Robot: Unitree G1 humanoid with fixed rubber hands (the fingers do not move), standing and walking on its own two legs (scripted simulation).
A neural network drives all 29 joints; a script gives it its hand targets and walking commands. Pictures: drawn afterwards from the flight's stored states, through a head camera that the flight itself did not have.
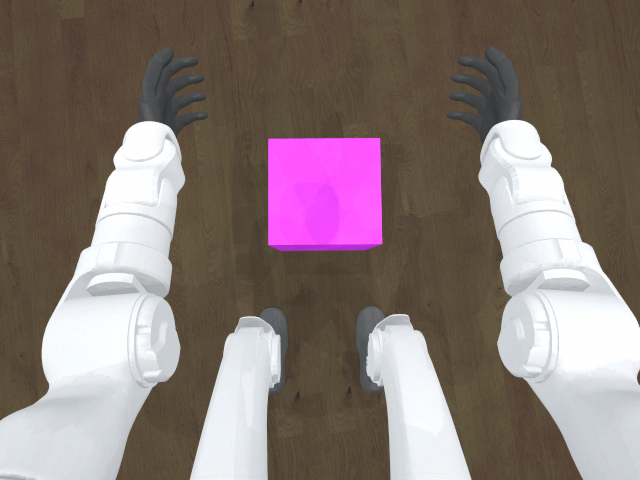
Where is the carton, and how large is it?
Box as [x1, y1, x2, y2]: [268, 138, 381, 250]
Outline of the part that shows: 268,139 269,245 280,250 366,249 381,243 379,138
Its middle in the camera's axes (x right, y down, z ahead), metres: +0.01 -0.08 +0.85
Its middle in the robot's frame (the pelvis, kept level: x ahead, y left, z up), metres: +0.48 -0.01 -0.50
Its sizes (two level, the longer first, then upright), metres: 0.210 0.200 0.250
